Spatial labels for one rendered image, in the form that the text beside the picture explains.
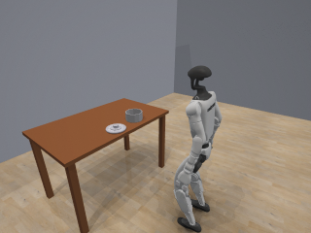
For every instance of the robot left hand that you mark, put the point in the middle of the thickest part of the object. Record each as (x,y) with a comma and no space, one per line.
(184,178)

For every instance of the robot left thigh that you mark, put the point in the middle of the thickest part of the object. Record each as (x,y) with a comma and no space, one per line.
(197,165)

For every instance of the humanoid robot head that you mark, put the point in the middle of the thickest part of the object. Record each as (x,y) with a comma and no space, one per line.
(199,73)

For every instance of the table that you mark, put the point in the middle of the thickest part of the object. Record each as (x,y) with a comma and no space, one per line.
(73,138)

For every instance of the lid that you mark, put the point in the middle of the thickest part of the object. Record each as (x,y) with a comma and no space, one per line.
(115,130)

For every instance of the robot right upper arm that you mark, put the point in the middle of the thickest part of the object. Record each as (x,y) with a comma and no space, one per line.
(218,116)

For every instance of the robot left upper arm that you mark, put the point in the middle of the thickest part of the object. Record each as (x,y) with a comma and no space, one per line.
(193,112)

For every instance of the left robot forearm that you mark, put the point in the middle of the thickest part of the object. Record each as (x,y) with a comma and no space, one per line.
(195,151)

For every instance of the right robot forearm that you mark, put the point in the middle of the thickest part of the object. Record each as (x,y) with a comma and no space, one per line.
(216,125)

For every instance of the pot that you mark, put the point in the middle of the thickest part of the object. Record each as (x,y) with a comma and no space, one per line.
(133,115)

